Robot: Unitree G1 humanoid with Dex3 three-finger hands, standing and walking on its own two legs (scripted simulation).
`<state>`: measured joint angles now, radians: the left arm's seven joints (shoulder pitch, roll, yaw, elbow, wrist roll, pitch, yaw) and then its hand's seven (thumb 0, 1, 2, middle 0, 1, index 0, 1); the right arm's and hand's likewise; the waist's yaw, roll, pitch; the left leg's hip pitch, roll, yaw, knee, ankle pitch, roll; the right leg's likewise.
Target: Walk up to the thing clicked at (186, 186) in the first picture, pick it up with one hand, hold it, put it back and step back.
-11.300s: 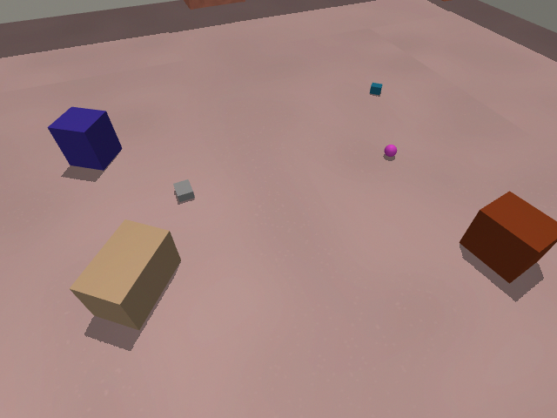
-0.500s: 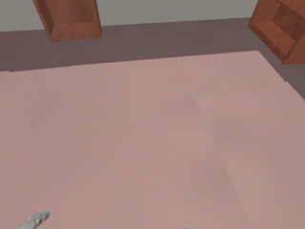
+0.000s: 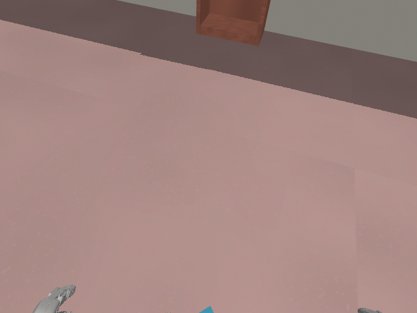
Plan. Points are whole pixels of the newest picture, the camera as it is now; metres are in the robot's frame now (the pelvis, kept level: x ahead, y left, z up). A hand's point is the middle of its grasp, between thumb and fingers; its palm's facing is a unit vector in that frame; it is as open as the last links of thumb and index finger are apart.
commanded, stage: walk up
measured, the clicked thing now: out of the picture +0.12 +1.54 -0.73
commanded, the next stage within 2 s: none
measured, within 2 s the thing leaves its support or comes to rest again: neither
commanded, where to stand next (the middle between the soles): +0.09 +0.06 m, yaw +79 degrees
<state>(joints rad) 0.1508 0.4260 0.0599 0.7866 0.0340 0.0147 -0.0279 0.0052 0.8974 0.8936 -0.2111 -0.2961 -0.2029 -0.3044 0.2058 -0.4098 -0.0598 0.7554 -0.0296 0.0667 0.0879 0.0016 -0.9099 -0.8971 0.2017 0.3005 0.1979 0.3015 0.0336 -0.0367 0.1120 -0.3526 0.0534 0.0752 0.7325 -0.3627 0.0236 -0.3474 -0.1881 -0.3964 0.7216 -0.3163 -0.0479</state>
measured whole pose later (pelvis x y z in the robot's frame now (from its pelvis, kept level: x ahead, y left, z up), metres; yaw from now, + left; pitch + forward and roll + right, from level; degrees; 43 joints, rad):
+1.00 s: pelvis +0.04 +0.02 +0.01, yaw +49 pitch -2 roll +0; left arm 0.26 0.43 0.04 0.77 0.02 0.05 -0.05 0.01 0.90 0.89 -0.21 -0.30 -0.20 -0.30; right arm 0.30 -0.39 -0.04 0.73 0.00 -0.04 -0.03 0.00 -0.91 -0.90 0.21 0.30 0.20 0.30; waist 0.02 -0.09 0.14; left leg -0.31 -0.04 -0.05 0.67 -0.32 0.03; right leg -0.49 -0.11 -0.01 1.07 -0.46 0.01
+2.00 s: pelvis +0.06 -0.02 +0.00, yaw +78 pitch -2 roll +0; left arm 0.24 0.38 0.03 0.91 0.03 0.00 -0.02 0.01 0.90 0.89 -0.21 -0.30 -0.20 -0.30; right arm 0.21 -0.40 -0.03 0.88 0.00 -0.01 -0.02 0.00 -0.91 -0.90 0.20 0.30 0.20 0.30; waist 0.03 0.01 0.10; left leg -0.38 -0.05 -0.08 0.80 -0.47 0.02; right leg -0.34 -0.09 -0.06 0.73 -0.35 0.03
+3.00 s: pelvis +0.09 -0.02 +0.03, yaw +81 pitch -3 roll +0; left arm 0.10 0.36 0.01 1.16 0.01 0.00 -0.01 0.00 0.90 0.89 -0.21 -0.30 -0.20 -0.30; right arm 0.07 -0.34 0.00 1.13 -0.01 0.00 0.01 0.00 -0.91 -0.90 0.20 0.30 0.20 0.30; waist 0.02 0.01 0.06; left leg -0.16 -0.01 -0.11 0.37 -0.16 -0.03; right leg -0.13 -0.04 -0.08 0.37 -0.18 0.01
